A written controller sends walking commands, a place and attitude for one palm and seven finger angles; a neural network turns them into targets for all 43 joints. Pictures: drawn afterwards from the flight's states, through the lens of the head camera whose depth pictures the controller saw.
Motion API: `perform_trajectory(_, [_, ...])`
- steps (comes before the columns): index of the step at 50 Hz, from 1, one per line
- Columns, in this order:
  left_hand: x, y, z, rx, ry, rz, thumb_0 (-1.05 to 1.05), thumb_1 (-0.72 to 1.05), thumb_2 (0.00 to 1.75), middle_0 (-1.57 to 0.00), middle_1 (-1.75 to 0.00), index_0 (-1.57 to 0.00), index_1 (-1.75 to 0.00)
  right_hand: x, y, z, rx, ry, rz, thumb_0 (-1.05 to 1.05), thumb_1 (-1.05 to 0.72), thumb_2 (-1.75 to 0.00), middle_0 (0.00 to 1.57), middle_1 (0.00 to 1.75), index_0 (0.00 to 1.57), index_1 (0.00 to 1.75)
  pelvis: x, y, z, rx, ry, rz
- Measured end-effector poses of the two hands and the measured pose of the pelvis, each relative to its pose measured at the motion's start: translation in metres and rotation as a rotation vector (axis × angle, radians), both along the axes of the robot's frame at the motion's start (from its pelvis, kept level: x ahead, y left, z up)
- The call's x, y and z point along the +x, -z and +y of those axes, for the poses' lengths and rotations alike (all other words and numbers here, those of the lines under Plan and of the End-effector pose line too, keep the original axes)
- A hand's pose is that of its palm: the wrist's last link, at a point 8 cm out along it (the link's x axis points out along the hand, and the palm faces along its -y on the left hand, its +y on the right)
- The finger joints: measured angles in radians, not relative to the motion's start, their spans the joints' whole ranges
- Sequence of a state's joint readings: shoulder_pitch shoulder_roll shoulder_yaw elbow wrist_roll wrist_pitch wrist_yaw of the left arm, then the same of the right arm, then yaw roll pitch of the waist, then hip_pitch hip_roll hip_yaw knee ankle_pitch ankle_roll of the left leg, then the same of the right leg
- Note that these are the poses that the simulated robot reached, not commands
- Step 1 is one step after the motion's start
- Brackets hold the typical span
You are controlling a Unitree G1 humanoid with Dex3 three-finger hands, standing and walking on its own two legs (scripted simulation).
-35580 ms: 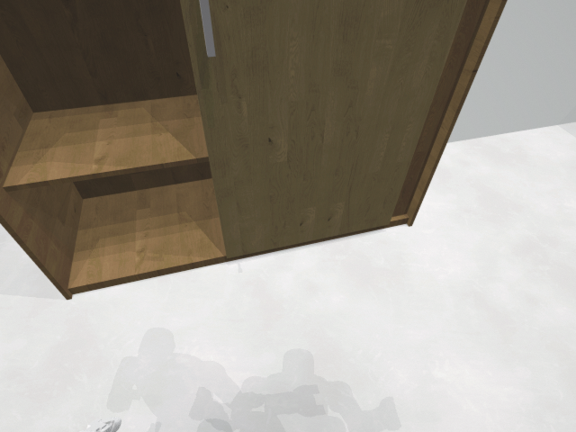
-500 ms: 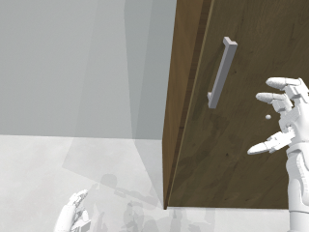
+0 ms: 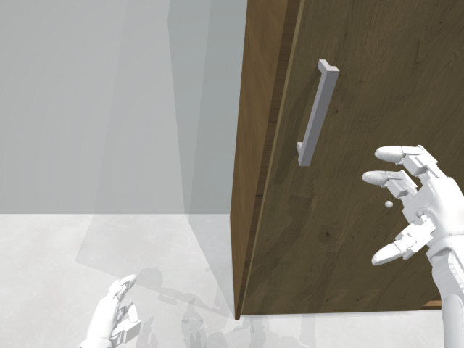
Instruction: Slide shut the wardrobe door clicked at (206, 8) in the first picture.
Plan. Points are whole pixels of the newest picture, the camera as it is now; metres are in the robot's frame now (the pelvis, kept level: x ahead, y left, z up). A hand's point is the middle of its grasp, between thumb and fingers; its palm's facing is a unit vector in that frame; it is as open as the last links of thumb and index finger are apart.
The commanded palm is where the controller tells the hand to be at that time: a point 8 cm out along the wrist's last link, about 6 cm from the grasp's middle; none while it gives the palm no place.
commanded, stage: draw the hand back to the body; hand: right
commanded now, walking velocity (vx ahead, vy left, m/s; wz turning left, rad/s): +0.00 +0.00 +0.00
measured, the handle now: (313, 116) +0.43 -0.14 +0.23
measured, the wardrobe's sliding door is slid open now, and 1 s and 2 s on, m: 0.00 0.00 0.00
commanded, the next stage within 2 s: step back with the hand held close in 1.44 s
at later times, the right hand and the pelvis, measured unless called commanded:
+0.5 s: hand (424, 232) +0.22 -0.24 +0.19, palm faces +0.28 +0.94 -0.21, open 14.0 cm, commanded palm +0.18 -0.28 +0.20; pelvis -0.01 -0.02 +0.00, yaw +1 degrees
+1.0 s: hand (436, 247) +0.21 -0.27 +0.17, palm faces +0.39 +0.86 -0.33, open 9.4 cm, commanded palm +0.16 -0.31 +0.18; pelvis +0.01 -0.02 +0.01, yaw +2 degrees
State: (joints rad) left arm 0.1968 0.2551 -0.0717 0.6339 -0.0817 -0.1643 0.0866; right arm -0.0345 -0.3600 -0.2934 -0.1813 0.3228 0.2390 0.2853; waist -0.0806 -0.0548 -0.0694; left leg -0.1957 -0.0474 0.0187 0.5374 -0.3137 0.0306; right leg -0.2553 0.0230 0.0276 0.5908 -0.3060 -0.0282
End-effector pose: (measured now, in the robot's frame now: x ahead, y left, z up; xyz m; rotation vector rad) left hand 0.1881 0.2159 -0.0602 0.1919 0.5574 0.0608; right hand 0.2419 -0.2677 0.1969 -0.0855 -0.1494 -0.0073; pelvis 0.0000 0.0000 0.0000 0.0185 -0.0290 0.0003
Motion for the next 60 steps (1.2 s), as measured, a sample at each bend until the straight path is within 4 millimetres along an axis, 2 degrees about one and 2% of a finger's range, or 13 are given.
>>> perform_trajectory(4, [0.007,-0.005,-0.008,-0.019,-0.007,-0.033,0.02,0.90,0.90,-0.20,-0.30,-0.20,-0.30,0.000,0.002,-0.001,0.012,-0.019,0.097,-0.02,0.56,-0.20,0.26,1.15,0.25,1.15,0.001,-0.001,-0.006,-0.001,-0.006,-0.001])
perform_trajectory(10, [0.017,-0.018,-0.021,-0.036,0.019,-0.099,0.02,0.90,0.90,-0.20,-0.30,-0.20,-0.30,-0.018,-0.012,-0.005,0.038,-0.011,0.004,-0.02,0.55,-0.20,0.26,1.15,0.25,1.15,0.004,0.000,-0.012,-0.002,-0.008,-0.009])
perform_trajectory(18, [0.017,-0.022,-0.029,-0.022,0.039,-0.094,0.01,0.90,0.90,-0.20,-0.30,-0.20,-0.30,-0.035,0.015,-0.012,0.034,0.046,0.127,-0.02,0.53,-0.21,0.25,1.14,0.25,1.14,-0.005,0.001,-0.016,0.002,0.000,-0.031])
perform_trajectory(20, [0.014,-0.022,-0.030,-0.011,0.046,-0.093,0.01,0.90,0.90,-0.20,-0.30,-0.20,-0.30,-0.040,0.013,-0.012,-0.015,0.072,0.106,-0.02,0.51,-0.22,0.25,1.12,0.25,1.13,-0.007,0.001,-0.016,0.003,-0.001,-0.032])
perform_trajectory(22, [0.009,-0.022,-0.030,0.005,0.057,-0.086,0.01,0.90,0.90,-0.20,-0.30,-0.20,-0.30,-0.047,0.004,-0.014,-0.091,0.154,0.014,-0.02,0.47,-0.24,0.25,1.10,0.25,1.10,-0.009,0.000,-0.016,0.006,-0.005,-0.029])
perform_trajectory(27, [-0.010,-0.011,-0.026,0.027,0.056,0.002,0.01,0.90,0.90,-0.20,-0.30,-0.20,-0.30,-0.063,-0.003,-0.023,-0.155,0.301,-0.134,-0.02,0.33,-0.31,0.25,1.02,0.24,1.02,-0.012,-0.002,-0.015,0.009,-0.010,-0.031])
perform_trajectory(33, [-0.033,0.008,-0.018,0.031,0.011,0.112,0.01,0.90,0.90,-0.21,-0.30,-0.20,-0.30,-0.065,0.011,-0.030,-0.196,0.360,-0.113,-0.01,0.13,-0.40,0.24,0.90,0.24,0.91,-0.011,-0.005,-0.017,0.006,-0.017,-0.034])
perform_trajectory(38, [-0.041,0.013,-0.012,0.030,-0.029,0.139,0.02,0.90,0.90,-0.21,-0.30,-0.20,-0.30,-0.065,0.013,-0.031,-0.237,0.358,-0.104,-0.01,-0.04,-0.49,0.24,0.80,0.23,0.80,-0.004,-0.006,-0.019,0.004,-0.027,-0.036])
perform_trajectory(44, [-0.035,0.009,-0.005,0.032,-0.057,0.123,0.02,0.90,0.90,-0.20,-0.30,-0.20,-0.30,-0.066,0.010,-0.036,-0.274,0.360,-0.114,-0.01,-0.25,-0.59,0.23,0.67,0.23,0.68,0.003,-0.007,-0.019,0.003,-0.037,-0.036])
perform_trajectory(50, [-0.019,0.001,-0.003,0.042,-0.056,0.096,0.01,0.90,0.90,-0.20,-0.30,-0.20,-0.30,-0.070,0.018,-0.043,-0.280,0.384,-0.071,0.00,-0.47,-0.70,0.23,0.55,0.22,0.55,0.007,-0.007,-0.019,0.003,-0.038,-0.032])
perform_trajectory(55, [-0.007,-0.004,-0.004,0.053,-0.040,0.081,0.01,0.90,0.90,-0.20,-0.30,-0.20,-0.30,-0.075,0.026,-0.047,-0.279,0.409,-0.027,0.00,-0.65,-0.78,0.22,0.44,0.22,0.44,0.010,-0.008,-0.018,0.004,-0.034,-0.027])
perform_trajectory(60, [0.002,-0.005,-0.009,0.056,-0.015,0.069,0.01,0.90,0.90,-0.20,-0.30,-0.20,-0.30,-0.076,0.023,-0.047,-0.281,0.428,-0.034,0.01,-0.78,-0.85,0.22,0.36,0.21,0.37,0.013,-0.008,-0.018,0.005,-0.026,-0.026])
